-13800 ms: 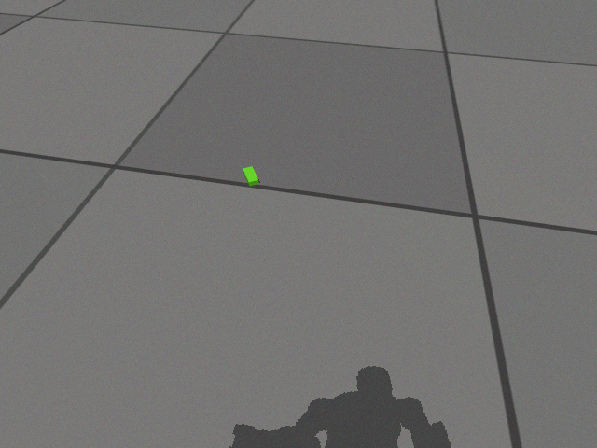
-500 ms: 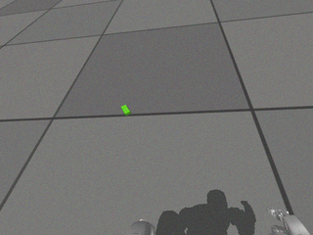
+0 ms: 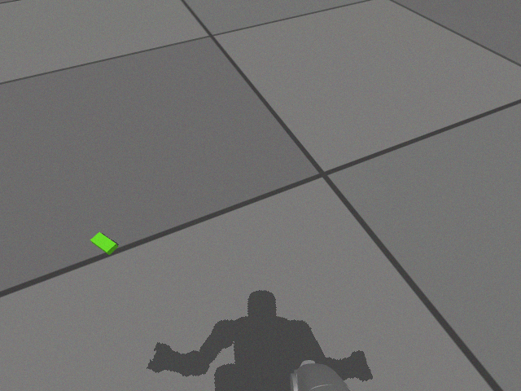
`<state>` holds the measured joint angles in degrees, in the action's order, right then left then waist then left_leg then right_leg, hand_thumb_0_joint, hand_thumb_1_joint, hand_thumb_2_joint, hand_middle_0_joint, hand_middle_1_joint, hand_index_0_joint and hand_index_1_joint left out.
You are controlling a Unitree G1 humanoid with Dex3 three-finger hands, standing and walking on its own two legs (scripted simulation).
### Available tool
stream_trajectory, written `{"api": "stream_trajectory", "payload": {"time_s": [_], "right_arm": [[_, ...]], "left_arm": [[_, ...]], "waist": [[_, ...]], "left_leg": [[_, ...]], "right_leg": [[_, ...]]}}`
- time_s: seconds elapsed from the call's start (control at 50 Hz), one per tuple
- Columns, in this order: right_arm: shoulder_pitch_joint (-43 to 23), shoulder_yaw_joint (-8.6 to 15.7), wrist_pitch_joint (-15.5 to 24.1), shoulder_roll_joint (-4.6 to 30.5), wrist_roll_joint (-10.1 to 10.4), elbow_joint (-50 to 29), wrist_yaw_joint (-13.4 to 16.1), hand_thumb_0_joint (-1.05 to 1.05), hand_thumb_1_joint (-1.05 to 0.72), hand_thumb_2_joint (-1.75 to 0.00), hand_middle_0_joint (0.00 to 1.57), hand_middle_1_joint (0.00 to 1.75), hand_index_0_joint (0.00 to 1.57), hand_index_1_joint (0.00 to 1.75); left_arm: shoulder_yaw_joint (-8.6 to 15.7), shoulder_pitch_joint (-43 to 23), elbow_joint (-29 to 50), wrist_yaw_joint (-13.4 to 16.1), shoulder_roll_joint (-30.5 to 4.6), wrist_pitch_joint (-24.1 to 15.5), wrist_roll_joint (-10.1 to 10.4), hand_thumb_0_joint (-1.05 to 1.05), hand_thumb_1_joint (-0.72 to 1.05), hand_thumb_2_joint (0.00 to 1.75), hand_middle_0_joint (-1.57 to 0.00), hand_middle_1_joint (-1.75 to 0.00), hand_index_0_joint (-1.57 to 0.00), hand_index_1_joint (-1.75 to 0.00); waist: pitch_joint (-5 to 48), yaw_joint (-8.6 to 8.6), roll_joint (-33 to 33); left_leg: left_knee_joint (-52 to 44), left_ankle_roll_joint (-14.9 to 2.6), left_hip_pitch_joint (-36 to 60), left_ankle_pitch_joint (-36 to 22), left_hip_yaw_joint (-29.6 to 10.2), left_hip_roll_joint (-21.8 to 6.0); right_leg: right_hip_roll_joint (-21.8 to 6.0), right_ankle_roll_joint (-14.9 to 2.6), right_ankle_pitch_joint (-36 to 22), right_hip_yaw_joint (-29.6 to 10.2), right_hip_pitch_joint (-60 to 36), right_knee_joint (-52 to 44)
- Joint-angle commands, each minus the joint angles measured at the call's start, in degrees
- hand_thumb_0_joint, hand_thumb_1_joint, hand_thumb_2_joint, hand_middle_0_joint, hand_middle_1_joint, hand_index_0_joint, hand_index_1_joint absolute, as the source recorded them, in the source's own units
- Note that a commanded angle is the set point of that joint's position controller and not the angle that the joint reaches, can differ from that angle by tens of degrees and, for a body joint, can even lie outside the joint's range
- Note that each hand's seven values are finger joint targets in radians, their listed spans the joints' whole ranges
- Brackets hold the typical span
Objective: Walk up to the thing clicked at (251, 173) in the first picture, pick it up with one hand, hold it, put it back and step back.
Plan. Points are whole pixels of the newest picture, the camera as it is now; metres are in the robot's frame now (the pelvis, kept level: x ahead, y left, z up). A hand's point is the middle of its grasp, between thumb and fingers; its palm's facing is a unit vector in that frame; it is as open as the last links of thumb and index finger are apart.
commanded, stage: walk up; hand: left
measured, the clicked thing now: (104, 243) +0.93 +0.63 -0.75
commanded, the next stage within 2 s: none
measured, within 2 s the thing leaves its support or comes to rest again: neither
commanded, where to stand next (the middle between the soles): +0.52 +0.72 m, yaw -43 degrees
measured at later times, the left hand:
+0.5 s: hand out of the picture +0.29 +0.52 -0.15, palm faces -0.25 -0.75 -0.61, open 7.4 cm
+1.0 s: hand out of the picture +0.50 +0.64 -0.13, palm faces -0.34 -0.71 -0.62, open 7.4 cm
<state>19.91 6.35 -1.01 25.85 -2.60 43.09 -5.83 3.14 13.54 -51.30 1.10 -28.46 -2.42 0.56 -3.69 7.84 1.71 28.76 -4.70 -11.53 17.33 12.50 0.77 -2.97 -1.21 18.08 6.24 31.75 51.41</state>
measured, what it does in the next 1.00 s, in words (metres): steps to the left, turning right: right foot, then left foot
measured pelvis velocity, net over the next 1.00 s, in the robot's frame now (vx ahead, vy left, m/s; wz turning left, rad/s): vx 0.30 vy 0.38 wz -0.42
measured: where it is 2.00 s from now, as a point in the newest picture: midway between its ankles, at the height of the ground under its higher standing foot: (34, 356)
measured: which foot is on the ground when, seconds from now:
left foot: down 0.00-0.12, up 0.14-0.46, down 0.48-0.80, up 0.82-1.00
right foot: up 0.00-0.10, down 0.12-0.50, up 0.52-0.78, down 0.80-1.00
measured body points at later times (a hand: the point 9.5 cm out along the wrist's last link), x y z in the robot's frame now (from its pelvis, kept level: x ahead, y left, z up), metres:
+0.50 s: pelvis +0.18 +0.20 -0.05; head +0.21 +0.16 +0.40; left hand +0.30 +0.55 -0.11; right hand +0.25 -0.17 -0.14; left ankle +0.27 +0.36 -0.74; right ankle +0.13 -0.05 -0.73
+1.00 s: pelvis +0.30 +0.38 -0.04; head +0.32 +0.32 +0.41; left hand +0.52 +0.67 -0.09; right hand +0.27 +0.04 -0.16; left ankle +0.39 +0.53 -0.66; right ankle +0.32 +0.20 -0.73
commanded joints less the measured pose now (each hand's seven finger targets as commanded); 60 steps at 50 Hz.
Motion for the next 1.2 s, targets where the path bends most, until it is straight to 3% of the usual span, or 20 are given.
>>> {"api": "stream_trajectory", "payload": {"time_s": [0.0, 0.06, 0.1, 0.12, 0.14, 0.24, 0.4, 0.44, 0.46, 0.48, 0.5, 0.66, 0.74, 0.78, 0.8, 0.9, 1.04, 1.1, 1.14, 1.18], "right_arm": [[-4.1, 3.7, 1.2, 10.3, -0.8, -7.7, 0.8, 0.00, -0.90, -0.90, 0.20, 0.30, 0.20, 0.30], [-9.8, 3.2, 0.7, 9.7, -1.0, -10.9, 1.3, 0.00, -0.90, -0.90, 0.20, 0.30, 0.20, 0.30], [-4.3, 1.3, 0.4, 5.7, -1.0, -11.8, 2.2, 0.00, -0.90, -0.90, 0.20, 0.30, 0.20, 0.30], [-1.2, 3.3, -0.6, 12.0, -1.3, -11.2, 2.6, 0.00, -0.90, -0.90, 0.20, 0.30, 0.20, 0.30], [-4.1, 4.0, -1.2, 14.3, -1.1, -10.4, 3.1, 0.00, -0.90, -0.90, 0.20, 0.30, 0.20, 0.30], [-0.7, 3.1, -2.8, 11.2, -0.9, -7.1, 0.8, 0.00, -0.90, -0.90, 0.20, 0.30, 0.20, 0.30], [-8.5, 4.0, -2.7, 11.2, -0.9, -9.9, -0.5, 0.00, -0.90, -0.90, 0.20, 0.30, 0.20, 0.30], [-0.3, 5.0, -2.3, 11.4, -1.2, -7.6, 0.0, 0.00, -0.90, -0.90, 0.20, 0.30, 0.20, 0.30], [6.6, 5.9, -1.6, 12.8, -2.0, -4.8, 0.7, 0.00, -0.90, -0.90, 0.20, 0.30, 0.20, 0.30], [6.0, 7.1, -0.8, 19.2, -2.6, -5.6, 1.4, 0.00, -0.90, -0.90, 0.20, 0.30, 0.20, 0.30], [0.2, 7.8, -0.4, 23.9, -0.9, -6.5, 2.0, 0.00, -0.90, -0.90, 0.20, 0.30, 0.20, 0.30], [-6.7, 2.9, -0.8, 10.3, -2.1, -8.9, 3.3, 0.00, -0.90, -0.90, 0.20, 0.30, 0.20, 0.30], [-14.0, 2.1, -1.9, 8.6, -1.1, -13.0, 2.7, 0.00, -0.90, -0.90, 0.20, 0.30, 0.20, 0.30], [-5.8, 1.1, -2.3, 6.1, -0.6, -13.3, 2.9, 0.00, -0.90, -0.90, 0.20, 0.30, 0.20, 0.30], [-5.1, 3.1, -3.5, 11.0, -0.8, -12.4, 3.7, 0.00, -0.90, -0.90, 0.20, 0.30, 0.20, 0.30], [-3.6, 4.1, -4.4, 12.4, -1.4, -8.5, 1.8, 0.00, -0.90, -0.90, 0.20, 0.30, 0.20, 0.30], [-5.2, 4.4, -4.3, 11.7, -1.2, -9.0, 0.4, 0.00, -0.90, -0.90, 0.20, 0.30, 0.20, 0.30], [5.8, 5.6, -3.1, 12.6, -1.7, -5.5, 1.0, 0.00, -0.90, -0.90, 0.20, 0.30, 0.20, 0.30], [1.1, 6.9, -2.1, 23.0, -1.7, -7.6, 2.3, 0.00, -0.90, -0.90, 0.20, 0.30, 0.20, 0.30], [-6.8, 5.7, -1.5, 17.5, -1.6, -9.7, 3.3, 0.00, -0.90, -0.90, 0.20, 0.30, 0.20, 0.30]], "left_arm": [[3.5, 0.5, 4.4, 1.1, -8.7, -0.9, 0.1, 0.00, 0.90, 0.90, -0.20, -0.30, -0.20, -0.30], [5.3, 15.2, 0.9, 2.5, -9.9, -0.7, -0.1, 0.00, 0.90, 0.90, -0.20, -0.30, -0.20, -0.30], [7.6, 21.2, 2.2, 4.8, -16.9, -0.8, -0.7, 0.00, 0.90, 0.90, -0.20, -0.30, -0.20, -0.30], [7.3, 13.6, 6.2, 5.6, -18.6, -0.9, 0.5, 0.00, 0.90, 0.90, -0.20, -0.30, -0.20, -0.30], [7.0, 10.3, 7.1, 6.4, -18.0, -1.2, 1.5, 0.00, 0.90, 0.90, -0.20, -0.30, -0.20, -0.30], [5.6, 3.9, 8.1, 5.6, -14.8, -3.2, -1.1, 0.00, 0.90, 0.90, -0.20, -0.30, -0.20, -0.30], [7.5, 6.8, 7.3, 5.8, -20.4, -3.5, -2.9, 0.00, 0.90, 0.90, -0.20, -0.30, -0.20, -0.30], [6.8, 2.3, 7.8, 6.2, -19.0, -3.0, -2.5, 0.00, 0.90, 0.90, -0.20, -0.30, -0.20, -0.30], [5.0, 2.8, 7.7, 6.3, -13.3, -2.7, -2.3, 0.00, 0.90, 0.90, -0.20, -0.30, -0.20, -0.30], [3.0, 4.2, 8.7, 6.6, -5.9, -2.6, -1.9, 0.00, 0.90, 0.90, -0.20, -0.30, -0.20, -0.30], [2.9, 4.9, 7.3, 7.8, -8.4, -2.7, -1.3, 0.00, 0.90, 0.90, -0.20, -0.30, -0.20, -0.30], [2.8, 11.1, 0.8, 5.6, -8.4, -2.5, 0.6, 0.00, 0.90, 0.90, -0.20, -0.30, -0.20, -0.30], [5.6, 25.0, -0.7, 6.9, -11.2, -2.5, -0.3, 0.00, 0.90, 0.90, -0.20, -0.30, -0.20, -0.30], [7.7, 23.8, 4.2, 8.2, -18.3, -2.3, -1.9, 0.00, 0.90, 0.90, -0.20, -0.30, -0.20, -0.30], [7.3, 17.4, 6.9, 8.5, -18.1, -2.1, -0.9, 0.00, 0.90, 0.90, -0.20, -0.30, -0.20, -0.30], [6.9, 6.3, 9.7, 7.2, -15.7, -2.8, -2.2, 0.00, 0.90, 0.90, -0.20, -0.30, -0.20, -0.30], [8.8, 6.7, 9.4, 6.1, -20.1, -2.9, -3.7, 0.00, 0.90, 0.90, -0.20, -0.30, -0.20, -0.30], [7.1, 2.5, 9.6, 6.2, -16.5, -2.0, -3.3, 0.00, 0.90, 0.90, -0.20, -0.30, -0.20, -0.30], [4.6, -0.9, 10.7, 7.7, -9.7, -1.9, -1.8, 0.00, 0.90, 0.90, -0.20, -0.30, -0.20, -0.30], [4.5, -0.6, 7.0, 7.7, -12.4, -2.5, -1.2, 0.00, 0.90, 0.90, -0.20, -0.30, -0.20, -0.30]], "waist": [[1.6, -3.36, 3.7], [8.4, -12.46, -3.4], [12.7, -14.06, -17.0], [13.0, -10.77, -6.6], [9.4, -10.11, 0.4], [1.8, -3.60, -3.6], [4.0, -5.53, -11.5], [6.8, 0.60, -9.3], [9.2, 4.46, 1.8], [5.5, 3.31, 23.0], [6.2, 0.33, 24.6], [4.7, -3.87, 11.2], [8.4, -13.79, 1.8], [13.2, -11.65, -8.7], [12.7, -10.36, -1.4], [1.2, -5.49, -4.9], [3.4, -8.00, -12.3], [7.7, -1.50, -3.5], [0.4, -0.22, 23.7], [-4.2, -2.99, 6.8]], "left_leg": [[-12.0, -1.26, -1.1, -9.7, -12.0, -15.6], [12.1, 5.74, -10.6, -34.1, -1.8, -9.4], [42.1, 10.50, -37.6, 18.3, -7.9, -2.8], [51.9, 12.13, -37.4, 18.5, -21.9, -4.6], [55.1, 11.50, -37.5, 14.9, -24.5, -7.4], [41.8, 6.39, -23.5, 2.4, -19.3, -8.6], [25.2, 4.81, -18.1, 8.0, -13.3, -7.5], [15.7, 4.54, -4.2, 4.3, -10.5, -5.0], [6.3, 3.96, 5.5, 7.9, -13.4, -4.2], [-6.8, 2.44, 7.6, 6.1, -37.3, -19.4], [-11.5, -4.02, 6.1, 8.4, -48.8, -23.8], [4.3, -7.76, 3.6, -33.9, -17.5, -16.5], [22.1, -0.02, -14.7, -26.9, -8.4, -10.1], [45.1, 6.78, -34.7, 16.8, -14.8, -4.5], [53.8, 7.50, -32.5, 18.5, -21.1, -5.3], [51.0, 4.78, -25.0, 6.7, -20.1, -8.3], [31.7, 3.87, -19.3, 13.9, -12.3, -7.1], [13.7, 2.93, -2.4, 11.1, -10.0, -3.4], [-9.2, -5.41, -8.9, 13.5, -44.7, -19.9], [-5.2, -7.63, -13.3, 5.6, -40.0, -19.9]], "right_leg": [[-1.1, -0.75, -5.0, -0.4, -6.3, -7.4], [1.6, -3.30, -11.9, 2.4, -31.6, -21.2], [-19.6, -13.72, -5.2, -31.4, -50.1, -25.3], [-28.8, -20.92, 2.6, -49.5, -40.8, -30.6], [-28.2, -22.30, 4.7, -47.7, -34.0, -32.2], [-11.0, -10.23, -5.1, -17.8, -9.4, -27.4], [-9.8, -10.82, 3.2, -20.8, -5.4, -20.8], [-8.0, -7.84, -2.4, -16.8, 1.7, -10.7], [-2.2, -4.24, -3.3, -10.1, 7.4, 5.5], [8.8, -0.99, 18.9, -3.5, 22.2, 19.8], [4.6, -3.12, 17.2, -10.1, 23.2, 27.4], [0.1, -0.70, 6.4, -1.1, 3.3, 3.6], [0.8, -2.67, -13.0, -2.8, -27.8, -19.6], [-22.1, -13.60, -8.0, -39.3, -40.2, -25.5], [-27.8, -20.23, -2.4, -47.1, -30.4, -28.8], [-13.4, -11.49, 11.2, -23.7, -4.4, -25.7], [-10.8, -11.10, 13.8, -23.4, -1.2, -20.9], [-5.1, -5.75, 9.9, -14.7, 7.5, -5.4], [9.5, -1.25, 19.4, -7.8, 22.0, 21.5], [3.9, -1.11, 13.4, -10.2, 18.8, 25.5]]}}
